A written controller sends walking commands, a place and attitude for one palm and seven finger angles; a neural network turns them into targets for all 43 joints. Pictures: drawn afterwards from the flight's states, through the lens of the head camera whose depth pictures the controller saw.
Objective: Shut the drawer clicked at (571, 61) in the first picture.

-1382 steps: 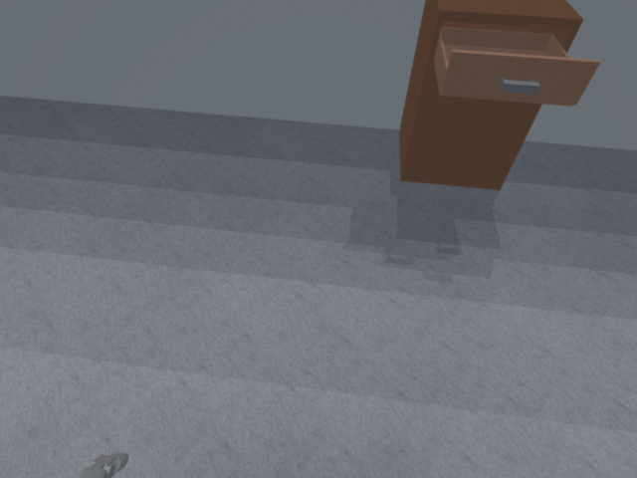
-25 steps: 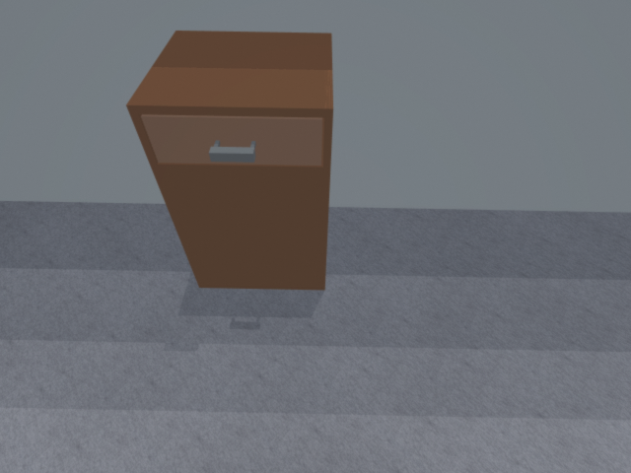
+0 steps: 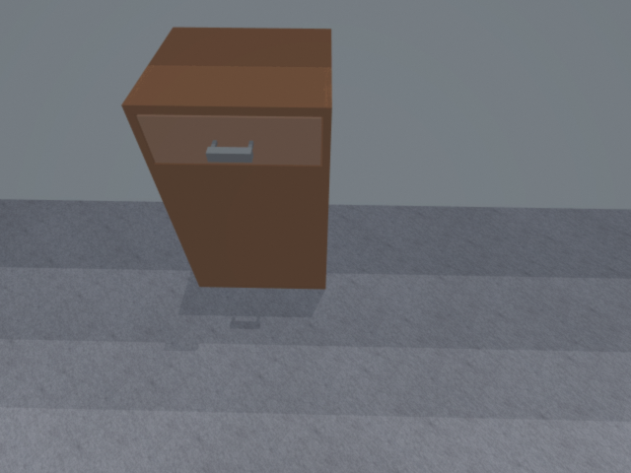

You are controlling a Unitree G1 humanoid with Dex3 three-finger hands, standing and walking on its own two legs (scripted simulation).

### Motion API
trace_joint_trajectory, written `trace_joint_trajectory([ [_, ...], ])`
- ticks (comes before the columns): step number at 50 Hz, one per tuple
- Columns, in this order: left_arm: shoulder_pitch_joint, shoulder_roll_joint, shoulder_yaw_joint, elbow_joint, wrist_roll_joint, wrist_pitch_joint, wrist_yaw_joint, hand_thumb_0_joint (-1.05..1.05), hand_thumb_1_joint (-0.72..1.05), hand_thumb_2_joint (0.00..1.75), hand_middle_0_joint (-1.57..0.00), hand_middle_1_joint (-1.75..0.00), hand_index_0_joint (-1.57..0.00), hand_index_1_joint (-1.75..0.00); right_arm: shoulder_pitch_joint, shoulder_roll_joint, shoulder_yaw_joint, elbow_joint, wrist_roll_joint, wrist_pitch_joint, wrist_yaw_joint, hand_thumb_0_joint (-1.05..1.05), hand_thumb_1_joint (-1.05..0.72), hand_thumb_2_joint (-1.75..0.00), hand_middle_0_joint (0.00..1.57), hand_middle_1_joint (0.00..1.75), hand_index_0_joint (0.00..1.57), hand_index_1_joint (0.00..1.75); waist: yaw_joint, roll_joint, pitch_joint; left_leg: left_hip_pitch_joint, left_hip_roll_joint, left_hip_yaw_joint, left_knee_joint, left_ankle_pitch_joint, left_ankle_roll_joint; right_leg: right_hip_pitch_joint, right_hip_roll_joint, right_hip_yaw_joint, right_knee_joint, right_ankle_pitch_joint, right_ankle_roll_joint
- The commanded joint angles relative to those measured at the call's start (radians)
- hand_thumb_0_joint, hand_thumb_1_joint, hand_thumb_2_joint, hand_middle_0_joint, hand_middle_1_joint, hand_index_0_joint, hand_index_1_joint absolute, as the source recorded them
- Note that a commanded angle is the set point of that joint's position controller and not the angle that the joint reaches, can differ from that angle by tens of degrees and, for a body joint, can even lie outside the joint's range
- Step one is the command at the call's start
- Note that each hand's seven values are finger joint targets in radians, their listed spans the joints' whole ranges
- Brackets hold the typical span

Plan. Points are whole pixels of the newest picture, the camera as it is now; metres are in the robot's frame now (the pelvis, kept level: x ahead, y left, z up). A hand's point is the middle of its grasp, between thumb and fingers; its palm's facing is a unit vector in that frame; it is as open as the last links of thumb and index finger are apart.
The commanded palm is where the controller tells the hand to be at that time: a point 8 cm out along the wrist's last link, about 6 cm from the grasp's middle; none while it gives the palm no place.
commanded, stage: stand and wait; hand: left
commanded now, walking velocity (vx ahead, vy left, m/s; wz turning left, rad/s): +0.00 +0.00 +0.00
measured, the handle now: (231, 149) +0.82 +0.26 -0.10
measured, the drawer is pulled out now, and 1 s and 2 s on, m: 0.00 0.00 0.00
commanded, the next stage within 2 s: none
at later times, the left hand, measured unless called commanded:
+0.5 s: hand out of the picture +0.05 +0.20 -0.17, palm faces +0.01 -0.96 -0.27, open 7.3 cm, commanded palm none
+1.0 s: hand out of the picture +0.06 +0.21 -0.17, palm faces +0.00 -0.96 -0.28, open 7.3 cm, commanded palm none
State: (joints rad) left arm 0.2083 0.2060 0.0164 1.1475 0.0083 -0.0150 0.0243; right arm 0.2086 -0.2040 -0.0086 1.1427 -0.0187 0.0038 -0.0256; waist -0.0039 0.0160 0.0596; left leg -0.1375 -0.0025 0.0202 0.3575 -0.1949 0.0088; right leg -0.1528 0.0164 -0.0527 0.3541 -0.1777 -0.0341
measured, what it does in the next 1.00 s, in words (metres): stands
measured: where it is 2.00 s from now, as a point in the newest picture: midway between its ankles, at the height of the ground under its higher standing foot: outside the picture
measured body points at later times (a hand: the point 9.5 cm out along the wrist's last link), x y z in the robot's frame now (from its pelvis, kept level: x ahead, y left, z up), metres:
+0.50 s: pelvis +0.01 +0.00 +0.00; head +0.02 -0.01 +0.45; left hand +0.05 +0.25 -0.15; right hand +0.03 -0.25 -0.16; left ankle +0.00 +0.11 -0.75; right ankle +0.01 -0.10 -0.75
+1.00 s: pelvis +0.01 +0.00 +0.00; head +0.02 -0.01 +0.45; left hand +0.06 +0.26 -0.14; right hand +0.04 -0.26 -0.15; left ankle +0.00 +0.11 -0.75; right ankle +0.01 -0.10 -0.75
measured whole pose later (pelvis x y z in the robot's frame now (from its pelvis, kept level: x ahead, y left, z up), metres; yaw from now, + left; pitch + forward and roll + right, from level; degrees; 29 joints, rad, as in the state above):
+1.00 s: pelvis +0.01 +0.00 +0.00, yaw -1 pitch -2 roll +0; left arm 0.18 0.24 0.02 1.14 0.01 -0.02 0.02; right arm 0.19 -0.24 -0.01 1.14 -0.02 0.00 -0.02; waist -0.01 0.02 0.05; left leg -0.10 0.01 0.03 0.32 -0.19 0.00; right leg -0.12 0.03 -0.04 0.32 -0.17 -0.04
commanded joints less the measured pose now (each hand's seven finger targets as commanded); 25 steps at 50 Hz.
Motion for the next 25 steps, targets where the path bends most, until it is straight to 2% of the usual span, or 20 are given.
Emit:
trace_joint_trajectory([
  [1,0.015,0.148,0.022,-0.04,0.001,-0.013,0.006,0.0,0.9,0.9,-0.2,-0.3,-0.2,-0.3,0.036,-0.127,-0.023,-0.034,0.003,-0.019,-0.008,0.0,-0.9,-0.9,0.2,0.3,0.2,0.3,0.0,-0.005,-0.025,0.004,0.107,-0.096,-0.056,0.118,0.026,-0.007,-0.126,0.121,-0.078,0.065,-0.017],
  [3,0.017,0.15,0.024,-0.041,0.002,-0.014,0.007,0.0,0.9,0.9,-0.2,-0.3,-0.2,-0.3,0.032,-0.131,-0.025,-0.037,0.003,-0.02,-0.008,0.0,-0.9,-0.9,0.2,0.3,0.2,0.3,0.001,-0.005,-0.044,0.016,0.11,-0.096,-0.053,0.138,0.028,0.002,-0.126,0.119,-0.072,0.087,-0.017],
  [8,0.006,0.161,0.026,-0.044,0.002,-0.015,0.007,0.0,0.9,0.9,-0.2,-0.3,-0.2,-0.3,0.03,-0.134,-0.026,-0.036,0.004,-0.017,-0.007,0.0,-0.9,-0.9,0.2,0.3,0.2,0.3,0.001,-0.027,-0.022,0.006,0.105,-0.093,-0.056,0.114,0.024,-0.002,-0.127,0.122,-0.088,0.071,-0.014],
  [15,-0.005,0.165,0.028,-0.048,0.001,-0.017,0.006,0.0,0.9,0.9,-0.2,-0.3,-0.2,-0.3,0.025,-0.139,-0.025,-0.034,0.001,-0.02,-0.007,0.0,-0.9,-0.9,0.2,0.3,0.2,0.3,0.0,0.0,-0.04,0.015,0.109,-0.09,-0.061,0.126,0.022,0.016,-0.13,0.122,-0.086,0.093,-0.016],
  [19,-0.007,0.167,0.028,-0.05,0.001,-0.016,0.005,0.0,0.9,0.9,-0.2,-0.3,-0.2,-0.3,0.02,-0.143,-0.027,-0.036,0.001,-0.02,-0.007,0.0,-0.9,-0.9,0.2,0.3,0.2,0.3,0.0,-0.014,-0.03,0.019,0.11,-0.089,-0.063,0.129,0.022,0.007,-0.128,0.123,-0.087,0.098,-0.016],
  [22,-0.007,0.174,0.03,-0.052,0.0,-0.019,0.005,0.0,0.9,0.9,-0.2,-0.3,-0.2,-0.3,0.021,-0.153,-0.027,-0.037,0.002,-0.023,-0.008,0.0,-0.9,-0.9,0.2,0.3,0.2,0.3,-0.001,-0.017,-0.055,0.031,0.111,-0.088,-0.06,0.146,0.023,0.025,-0.131,0.125,-0.085,0.134,-0.015],
  [25,-0.01,0.181,0.03,-0.052,0.0,-0.019,0.006,0.0,0.9,0.9,-0.2,-0.3,-0.2,-0.3,0.018,-0.153,-0.028,-0.037,0.003,-0.022,-0.007,0.0,-0.9,-0.9,0.2,0.3,0.2,0.3,-0.001,-0.016,-0.051,0.033,0.111,-0.086,-0.061,0.144,0.021,0.024,-0.131,0.126,-0.085,0.141,-0.015],
])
